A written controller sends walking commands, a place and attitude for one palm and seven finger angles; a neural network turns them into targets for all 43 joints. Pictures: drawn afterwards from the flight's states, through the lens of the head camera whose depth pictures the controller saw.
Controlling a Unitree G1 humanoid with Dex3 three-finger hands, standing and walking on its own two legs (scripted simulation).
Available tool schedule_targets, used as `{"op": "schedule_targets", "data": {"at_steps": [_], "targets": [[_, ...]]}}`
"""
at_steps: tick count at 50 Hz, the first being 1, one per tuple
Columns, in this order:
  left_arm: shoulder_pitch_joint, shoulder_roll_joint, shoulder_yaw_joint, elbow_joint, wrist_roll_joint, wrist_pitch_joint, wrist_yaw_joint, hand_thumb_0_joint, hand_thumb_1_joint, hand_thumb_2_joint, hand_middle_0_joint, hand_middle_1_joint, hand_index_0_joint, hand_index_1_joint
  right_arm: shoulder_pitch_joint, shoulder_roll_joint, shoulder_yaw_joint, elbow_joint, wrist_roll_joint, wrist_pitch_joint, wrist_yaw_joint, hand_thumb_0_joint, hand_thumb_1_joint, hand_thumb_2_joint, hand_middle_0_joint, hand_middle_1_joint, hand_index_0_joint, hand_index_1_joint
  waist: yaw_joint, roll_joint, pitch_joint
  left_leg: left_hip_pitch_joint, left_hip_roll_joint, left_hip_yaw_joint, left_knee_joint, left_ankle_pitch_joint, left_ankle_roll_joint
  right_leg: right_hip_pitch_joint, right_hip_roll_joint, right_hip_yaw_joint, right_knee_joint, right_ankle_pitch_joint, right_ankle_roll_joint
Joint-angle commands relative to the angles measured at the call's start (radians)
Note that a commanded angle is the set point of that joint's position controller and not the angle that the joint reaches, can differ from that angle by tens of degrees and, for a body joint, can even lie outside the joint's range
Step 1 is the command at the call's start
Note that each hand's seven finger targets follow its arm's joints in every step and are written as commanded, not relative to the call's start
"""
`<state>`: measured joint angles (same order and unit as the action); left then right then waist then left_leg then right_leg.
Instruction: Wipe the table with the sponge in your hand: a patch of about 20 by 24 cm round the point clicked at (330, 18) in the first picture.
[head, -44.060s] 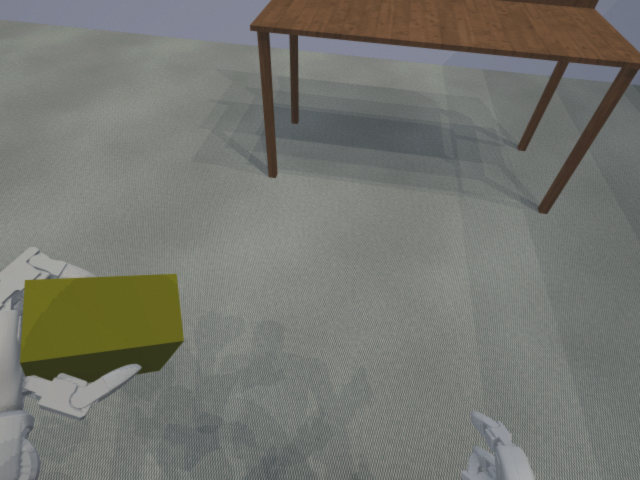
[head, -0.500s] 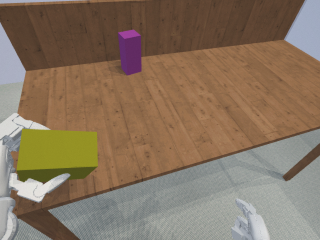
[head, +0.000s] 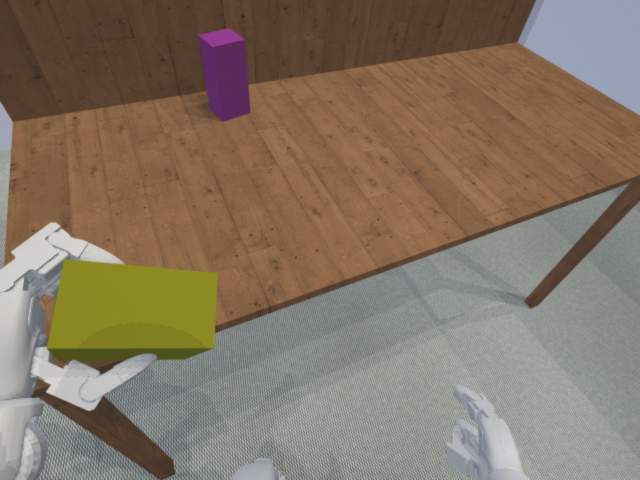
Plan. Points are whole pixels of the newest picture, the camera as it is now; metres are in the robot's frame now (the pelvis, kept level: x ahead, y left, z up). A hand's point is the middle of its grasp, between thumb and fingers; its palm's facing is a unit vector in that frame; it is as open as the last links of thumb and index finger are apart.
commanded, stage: step back with the hand held close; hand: left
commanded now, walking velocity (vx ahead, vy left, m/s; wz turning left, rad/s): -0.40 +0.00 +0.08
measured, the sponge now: (157, 319) +0.23 +0.18 +0.14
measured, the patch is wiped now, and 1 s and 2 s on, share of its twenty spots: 1.00 1.00 1.00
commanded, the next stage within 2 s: stop stepping back and stand still in 0.14 s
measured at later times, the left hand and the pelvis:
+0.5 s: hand out of the picture +0.04 +0.23 +0.17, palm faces +0.39 -0.86 -0.34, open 10.5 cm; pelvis -0.16 -0.01 +0.00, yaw +1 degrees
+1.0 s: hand out of the picture -0.09 +0.23 +0.16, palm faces +0.41 -0.86 -0.32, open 10.5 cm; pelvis -0.28 -0.02 -0.02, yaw +2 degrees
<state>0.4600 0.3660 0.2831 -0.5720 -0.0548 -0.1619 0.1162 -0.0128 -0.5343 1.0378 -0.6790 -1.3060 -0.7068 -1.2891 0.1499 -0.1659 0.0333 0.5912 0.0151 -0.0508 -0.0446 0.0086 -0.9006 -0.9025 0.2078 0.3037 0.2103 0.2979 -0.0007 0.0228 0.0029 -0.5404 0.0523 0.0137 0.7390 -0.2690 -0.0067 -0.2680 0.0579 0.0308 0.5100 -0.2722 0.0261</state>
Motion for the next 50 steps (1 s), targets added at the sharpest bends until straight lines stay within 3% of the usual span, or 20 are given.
{"op": "schedule_targets", "data": {"at_steps": [1,3,5,8,15,17,19,20,21,22,25,30,32,33,35,40,41,43,45,50], "targets": [[0.003,0.214,0.205,-0.223,-0.013,-0.074,0.034,0.0,0.1,1.3,-1.2,-1.6,-1.2,-1.6,-0.079,-0.113,-0.055,-0.184,0.002,-0.022,-0.024,0.0,-0.9,-0.9,0.2,0.3,0.2,0.3,-0.018,-0.138,-0.138,0.078,-0.009,-0.074,0.137,-0.166,-0.018,-0.08,-0.376,0.163,-0.074,0.663,-0.184],[0.013,0.207,0.207,-0.189,-0.016,-0.069,0.036,0.0,0.1,1.3,-1.2,-1.6,-1.2,-1.6,-0.062,-0.146,-0.058,-0.179,0.006,-0.014,-0.036,0.0,-0.9,-0.9,0.2,0.3,0.2,0.3,-0.03,-0.064,-0.144,0.152,0.024,-0.095,-0.215,0.117,0.004,-0.06,-0.267,0.077,0.083,0.57,-0.095],[0.011,0.201,0.208,-0.225,-0.026,-0.075,0.041,0.0,0.1,1.3,-1.2,-1.6,-1.2,-1.6,-0.052,-0.186,-0.087,-0.192,0.007,-0.036,-0.033,0.0,-0.9,-0.9,0.2,0.3,0.2,0.3,0.001,0.212,-0.211,0.335,0.242,-0.314,-0.367,0.552,0.099,-0.209,-0.053,0.005,0.289,-0.104,-0.016],[0.006,0.19,0.182,-0.309,-0.012,-0.071,0.038,0.0,0.1,1.3,-1.2,-1.6,-1.2,-1.6,0.009,-0.168,-0.079,-0.139,-0.022,-0.091,-0.01,0.0,-0.9,-0.9,0.2,0.3,0.2,0.3,0.002,0.215,-0.296,0.504,0.256,-0.308,-0.308,0.811,0.122,-0.319,-0.032,0.073,0.457,-0.285,-0.009],[0.014,0.162,0.147,-0.256,0.002,-0.001,0.062,0.0,0.1,1.3,-1.2,-1.6,-1.2,-1.6,-0.023,-0.197,-0.072,-0.157,0.003,-0.12,-0.01,0.0,-0.9,-0.9,0.2,0.3,0.2,0.3,-0.002,0.239,-0.13,0.114,0.159,-0.226,-0.513,-0.315,0.079,-0.025,-0.007,-0.053,0.223,-0.144,-0.023],[0.018,0.205,0.19,-0.217,0.01,0.014,0.061,0.0,0.1,1.3,-1.2,-1.6,-1.2,-1.6,-0.022,-0.205,-0.067,-0.164,-0.004,-0.106,-0.018,0.0,-0.9,-0.9,0.2,0.3,0.2,0.3,0.008,0.243,-0.123,0.048,0.114,-0.188,-0.492,-0.424,0.046,0.1,0.019,-0.098,0.068,-0.126,-0.04],[-0.02,0.178,0.153,-0.167,0.021,0.019,0.044,0.0,0.1,1.3,-1.2,-1.6,-1.2,-1.6,-0.011,-0.183,-0.063,-0.159,-0.007,-0.08,-0.017,0.0,-0.9,-0.9,0.2,0.3,0.2,0.3,0.014,0.043,-0.113,0.038,-0.018,-0.038,-0.144,-0.399,0.005,0.131,-0.066,-0.074,-0.185,-0.001,-0.103],[-0.054,0.202,0.156,-0.168,0.018,0.011,0.038,0.0,0.1,1.3,-1.2,-1.6,-1.2,-1.6,-0.003,-0.175,-0.07,-0.155,0.0,-0.067,-0.017,0.0,-0.9,-0.9,0.2,0.3,0.2,0.3,0.001,-0.208,-0.111,0.081,-0.1,0.046,0.328,-0.298,-0.017,-0.025,-0.256,0.096,-0.279,0.098,-0.188],[-0.108,0.19,0.144,-0.166,0.004,0.015,0.034,0.0,0.1,1.3,-1.2,-1.6,-1.2,-1.6,-0.019,-0.181,-0.074,-0.157,0.021,-0.078,-0.018,0.0,-0.9,-0.9,0.2,0.3,0.2,0.3,-0.018,-0.338,-0.099,0.074,-0.086,-0.048,0.647,-0.19,-0.014,-0.222,-0.401,0.267,-0.324,0.01,-0.241],[-0.149,0.182,0.145,-0.132,-0.001,0.016,0.024,0.0,0.1,1.3,-1.2,-1.6,-1.2,-1.6,-0.014,-0.177,-0.068,-0.125,0.026,-0.084,-0.011,0.0,-0.9,-0.9,0.2,0.3,0.2,0.3,-0.044,-0.345,-0.091,0.102,-0.065,-0.106,0.761,-0.117,-0.013,-0.328,-0.386,0.279,-0.316,-0.034,-0.237],[-0.201,0.192,0.132,-0.084,-0.003,0.012,0.003,0.0,0.1,1.3,-1.2,-1.6,-1.2,-1.6,-0.06,-0.159,-0.054,-0.108,0.015,-0.046,-0.001,0.0,-0.9,-0.9,0.2,0.3,0.2,0.3,-0.058,-0.116,-0.017,0.135,0.022,-0.062,0.595,-0.079,0.021,-0.518,-0.334,0.093,-0.235,-0.23,-0.158],[-0.171,0.191,0.147,-0.228,-0.009,-0.008,0.029,0.0,0.1,1.3,-1.2,-1.6,-1.2,-1.6,0.006,-0.17,-0.041,-0.128,0.018,-0.11,-0.038,0.0,-0.9,-0.9,0.2,0.3,0.2,0.3,-0.032,0.067,-0.191,0.313,-0.018,0.057,-0.285,-0.219,0.084,-0.248,-0.195,-0.012,0.115,-0.262,-0.1],[-0.177,0.224,0.183,-0.255,0.007,-0.017,0.042,0.0,0.1,1.3,-1.2,-1.6,-1.2,-1.6,0.002,-0.201,-0.069,-0.167,0.015,-0.13,-0.036,0.0,-0.9,-0.9,0.2,0.3,0.2,0.3,-0.021,0.402,-0.15,0.322,0.239,-0.313,-0.495,-0.144,0.194,-0.408,-0.001,-0.151,0.692,-0.255,-0.01],[-0.152,0.223,0.191,-0.179,0.032,-0.022,0.047,0.0,0.1,1.3,-1.2,-1.6,-1.2,-1.6,0.025,-0.154,-0.06,-0.13,0.013,-0.144,-0.024,0.0,-0.9,-0.9,0.2,0.3,0.2,0.3,-0.041,0.316,-0.12,0.269,0.227,-0.309,-0.432,0.076,0.23,-0.463,-0.059,-0.045,0.774,-0.195,-0.025],[-0.151,0.199,0.168,-0.136,0.02,-0.033,0.036,0.0,0.1,1.3,-1.2,-1.6,-1.2,-1.6,0.003,-0.156,-0.049,-0.085,0.015,-0.148,0.006,0.0,-0.9,-0.9,0.2,0.3,0.2,0.3,-0.027,0.183,0.024,0.156,0.268,-0.364,-0.436,0.002,0.234,-0.48,-0.128,0.043,0.723,-0.144,-0.025],[-0.147,0.167,0.149,-0.037,0.005,-0.019,0.007,0.0,0.1,1.3,-1.2,-1.6,-1.2,-1.6,-0.016,-0.202,-0.05,-0.106,0.008,-0.133,0.003,0.0,-0.9,-0.9,0.2,0.3,0.2,0.3,0.009,0.096,-0.022,-0.068,0.131,-0.117,-0.185,-0.346,0.123,0.105,-0.058,-0.13,0.152,-0.037,-0.029],[-0.14,0.174,0.155,-0.033,0.009,-0.016,0.004,0.0,0.1,1.3,-1.2,-1.6,-1.2,-1.6,-0.011,-0.198,-0.057,-0.117,0.007,-0.128,0.002,0.0,-0.9,-0.9,0.2,0.3,0.2,0.3,0.021,-0.034,-0.051,-0.097,0.04,-0.033,0.048,-0.346,0.098,0.17,-0.063,-0.113,0.026,-0.018,-0.049],[-0.18,0.216,0.167,-0.104,-0.007,-0.024,-0.007,0.0,0.1,1.3,-1.2,-1.6,-1.2,-1.6,-0.046,-0.179,-0.072,-0.153,0.03,-0.123,0.003,0.0,-0.9,-0.9,0.2,0.3,0.2,0.3,-0.013,-0.322,-0.109,-0.092,-0.068,0.005,0.626,-0.258,0.053,-0.013,-0.366,0.373,-0.229,-0.104,-0.2],[-0.207,0.213,0.159,-0.162,-0.005,-0.037,-0.014,0.0,0.1,1.3,-1.2,-1.6,-1.2,-1.6,0.004,-0.176,-0.071,-0.078,0.023,-0.115,0.017,0.0,-0.9,-0.9,0.2,0.3,0.2,0.3,-0.033,-0.22,-0.05,0.021,0.013,-0.09,0.635,-0.154,0.051,-0.336,-0.405,0.452,-0.303,-0.48,-0.236],[-0.167,0.213,0.17,-0.27,-0.008,-0.02,0.034,0.0,0.1,1.3,-1.2,-1.6,-1.2,-1.6,-0.007,-0.16,-0.032,-0.091,0.007,-0.127,-0.028,0.0,-0.9,-0.9,0.2,0.3,0.2,0.3,-0.041,0.119,-0.144,0.368,-0.003,0.016,-0.202,-0.266,0.1,-0.4,-0.191,0.01,0.108,-0.428,-0.123]]}}
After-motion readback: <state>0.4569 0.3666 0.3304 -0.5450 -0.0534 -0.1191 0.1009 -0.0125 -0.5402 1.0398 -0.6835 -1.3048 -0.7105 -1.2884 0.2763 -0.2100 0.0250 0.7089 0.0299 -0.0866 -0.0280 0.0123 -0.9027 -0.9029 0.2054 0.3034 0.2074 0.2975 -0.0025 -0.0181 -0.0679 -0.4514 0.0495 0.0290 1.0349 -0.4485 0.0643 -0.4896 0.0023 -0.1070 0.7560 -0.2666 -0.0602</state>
